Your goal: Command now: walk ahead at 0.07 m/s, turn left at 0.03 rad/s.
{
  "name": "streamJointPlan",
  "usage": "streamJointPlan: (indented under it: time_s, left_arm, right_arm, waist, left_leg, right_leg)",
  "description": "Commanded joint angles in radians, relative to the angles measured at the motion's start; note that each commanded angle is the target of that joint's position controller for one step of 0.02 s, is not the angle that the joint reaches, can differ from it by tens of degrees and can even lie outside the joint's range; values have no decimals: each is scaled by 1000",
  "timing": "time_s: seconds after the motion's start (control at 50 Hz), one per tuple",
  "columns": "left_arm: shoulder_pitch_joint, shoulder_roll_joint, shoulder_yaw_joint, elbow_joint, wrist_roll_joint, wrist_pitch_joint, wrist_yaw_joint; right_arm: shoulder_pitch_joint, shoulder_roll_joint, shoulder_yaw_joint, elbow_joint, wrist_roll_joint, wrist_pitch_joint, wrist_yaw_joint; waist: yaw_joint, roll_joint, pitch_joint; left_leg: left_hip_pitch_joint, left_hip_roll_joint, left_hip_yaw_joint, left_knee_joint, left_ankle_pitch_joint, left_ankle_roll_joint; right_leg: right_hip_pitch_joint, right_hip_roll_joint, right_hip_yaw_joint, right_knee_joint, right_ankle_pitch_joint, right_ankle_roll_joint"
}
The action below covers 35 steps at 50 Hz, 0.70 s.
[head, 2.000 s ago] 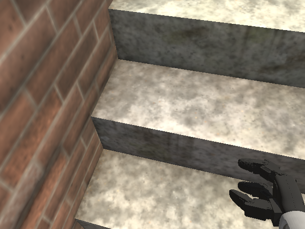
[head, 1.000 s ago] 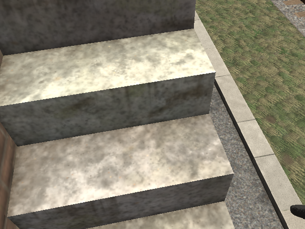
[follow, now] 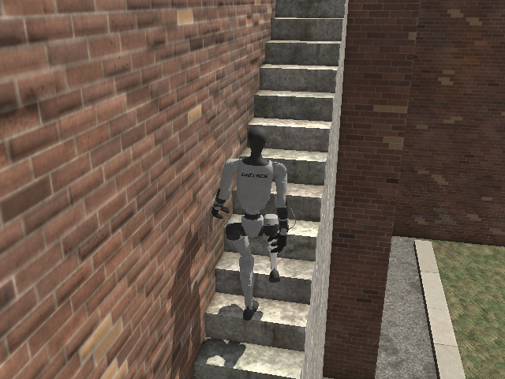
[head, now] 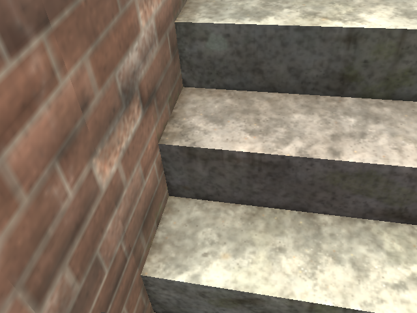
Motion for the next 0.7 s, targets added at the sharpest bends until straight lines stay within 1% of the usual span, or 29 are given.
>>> streamJointPlan:
  time_s: [0.02, 0.04, 0.06, 0.1, 0.14, 0.18, 0.2, 0.22, 0.24, 0.26, 0.28, 0.32, 0.34, 0.36, 0.38, 0.4, 0.42, 0.46, 0.48, 0.5, 0.52, 0.56, 0.58, 0.6, 0.62, 0.64, 0.66, 0.68, 0.7]
  left_arm:
    - [-58, 111, 36, -81, -11, -24, -2]
    - [-71, 127, 47, -69, -18, -21, -3]
    - [-56, 128, 49, -64, -17, -26, -8]
    - [-47, 100, 47, -63, -18, -30, -26]
    - [-21, 101, 51, -45, -21, -35, -35]
    - [-2, 131, 63, -23, -60, -41, -14]
    - [14, 148, 69, -11, -74, -45, -8]
    - [44, 188, 87, 5, -85, -42, -11]
    - [64, 207, 96, 5, -75, -53, -2]
    - [66, 217, 101, 9, -72, -56, 2]
    - [76, 206, 98, 13, -60, -55, 6]
    - [72, 212, 97, 32, -48, -48, 17]
    - [94, 227, 97, 50, -35, -65, 22]
    - [130, 206, 91, 65, -12, -77, 21]
    - [128, 190, 80, 74, 11, -76, 0]
    - [118, 187, 71, 54, 6, -89, -29]
    - [73, 167, 48, 49, -17, -92, -59]
    - [-3, 123, 13, 18, -38, -93, -95]
    - [-23, 118, -2, 13, -38, -89, -107]
    - [-270, -69, -27, -115, 73, -4, -97]
    - [-284, -82, -41, -146, 78, 44, -102]
    - [-272, -42, -45, -227, 53, 104, -104]
    - [-222, 3, -29, -236, 36, 127, -108]
    - [-258, 41, -23, -264, 19, 134, -106]
    - [-267, 48, -37, -268, 3, 138, -107]
    - [-232, 49, -68, -356, -31, 98, -140]
    - [-266, 91, -56, -372, 1, 110, -188]
    - [-322, 86, -59, -394, -17, 114, -206]
    - [-169, 99, -56, -348, -17, 101, -180]
  right_arm:
    - [28, -62, 9, -50, 11, -35, -12]
    - [19, -23, 29, -62, 11, -30, -5]
    - [1, -35, 28, -90, 21, -35, -1]
    - [-13, -73, 26, -104, 37, -34, 4]
    - [-52, -112, 17, -129, 30, -34, 12]
    - [-28, -165, 3, -143, -3, -36, 30]
    - [-33, -156, 7, -152, -5, -37, 38]
    - [-42, -156, 0, -159, -36, -27, 42]
    - [-53, -164, -6, -182, -35, -26, 52]
    - [-76, -165, -10, -194, -36, -20, 61]
    - [-64, -169, -13, -186, -40, -13, 73]
    - [10, -161, -12, -149, -67, 1, 93]
    - [-14, -121, 1, -161, -60, -4, 101]
    - [-27, -85, 8, -156, -37, -8, 97]
    - [-24, -94, 15, -122, -56, -14, 80]
    - [-28, -121, 15, -125, -82, -5, 64]
    - [-5, -146, 11, -114, -104, 1, 49]
    - [95, -145, 19, -39, -123, 10, 38]
    - [123, -144, 24, -6, -131, 7, 36]
    - [112, -140, -35, -44, -23, -47, -126]
    - [142, -111, -11, -35, -6, -69, -163]
    - [94, -65, -6, -28, -7, -88, -171]
    - [40, -34, 3, -43, 15, -90, -171]
    - [74, -52, -5, -34, 27, -95, -176]
    - [117, -54, 0, -17, 52, -94, -202]
    - [126, -244, -4, 71, -175, -52, -19]
    - [73, -340, -43, 43, -123, -30, 41]
    - [135, -347, -46, 79, -95, -40, 77]
    - [121, -403, -51, 55, -74, -64, 85]
  waist:
    - [26, -31, -6]
    - [17, -56, -9]
    - [25, -7, 0]
    - [41, 3, 11]
    - [41, 9, 37]
    - [6, -5, 103]
    - [1, 2, 104]
    - [-19, -42, 105]
    - [-16, -10, 99]
    - [-16, -21, 110]
    - [-14, -12, 114]
    - [-58, 53, 190]
    - [-32, 82, 243]
    - [-6, 108, 202]
    - [11, 135, 176]
    - [20, 72, 194]
    - [-14, 67, 207]
    - [-48, 68, 229]
    - [-54, 55, 245]
    - [-49, -148, 306]
    - [-45, -158, 377]
    - [21, -32, 400]
    - [66, 29, 401]
    - [58, 6, 399]
    - [22, 46, 411]
    - [138, 199, 29]
    - [175, 190, 19]
    - [148, 220, -8]
    - [172, 261, 18]
  left_leg:
    - [273, 362, -329, -136, 684, -120]
    - [288, 372, -313, -145, 651, -131]
    - [289, 364, -266, -145, 666, -132]
    - [281, 361, -263, -160, 694, -151]
    - [307, 372, -248, -182, 696, -172]
    - [391, 439, -294, -202, 711, -155]
    - [441, 478, -328, -201, 745, -124]
    - [514, 502, -312, -220, 789, -105]
    - [547, 511, -289, -216, 841, -60]
    - [572, 525, -279, -222, 886, -15]
    - [562, 538, -277, -244, 785, 22]
    - [560, 540, -285, -319, 390, 82]
    - [481, 518, -254, -332, 170, 87]
    - [447, 487, -221, -329, 2, 105]
    - [456, 492, -243, -326, -116, 72]
    - [470, 503, -266, -329, -164, 23]
    - [469, 507, -223, -347, -180, -8]
    - [534, 545, -207, -364, -156, -37]
    - [550, 560, -196, -379, -131, -37]
    - [485, 588, -138, -475, -265, -141]
    - [428, 572, -109, -478, -282, -170]
    - [315, 557, -2, -578, -216, -182]
    - [216, 525, 91, -589, -124, -197]
    - [202, 516, 166, -631, 71, -180]
    - [185, 508, 193, -681, 529, -163]
    - [205, 588, 95, -533, 1314, -38]
    - [201, 574, 136, -533, 1992, 61]
    - [193, 579, 107, -491, 2399, 96]
    - [325, 599, 90, -453, 2534, 73]
  right_leg:
    - [-162, -24, 50, 78, 14, 14]
    - [-152, -30, 72, 15, 60, 48]
    - [-121, -36, 49, -28, 62, 66]
    - [-51, -41, 34, -100, 74, 87]
    - [-15, -39, 43, -183, 112, 103]
    - [-69, 5, 159, -210, 45, 127]
    - [-88, 25, 216, -183, 30, 127]
    - [-94, 46, 259, -223, 105, 119]
    - [-85, 59, 263, -249, 89, 125]
    - [-86, 78, 270, -246, 80, 123]
    - [-112, 90, 263, -211, 83, 112]
    - [-262, 128, 268, -71, 113, 70]
    - [-287, 125, 275, -34, 145, 35]
    - [-272, 120, 238, 35, 140, -4]
    - [-295, 101, 227, 101, 185, -38]
    - [-289, 114, 243, 148, 235, -71]
    - [-361, 119, 213, 210, 257, -98]
    - [-530, 95, 190, 332, 236, -157]
    - [-600, 82, 176, 385, 216, -175]
    - [-580, 106, 1, 504, -42, -100]
    - [-596, 74, -4, 479, -69, -60]
    - [-485, 38, -31, 353, -90, -48]
    - [-339, 21, -11, 225, -92, -56]
    - [-248, 14, -93, 121, -107, -60]
    - [-131, 27, -191, -58, -162, -84]
    - [134, -32, -124, -322, -55, -254]
    - [350, 54, -366, -452, -167, -207]
    - [494, 120, -397, -529, -230, -183]
    - [614, 156, -379, -692, -148, -131]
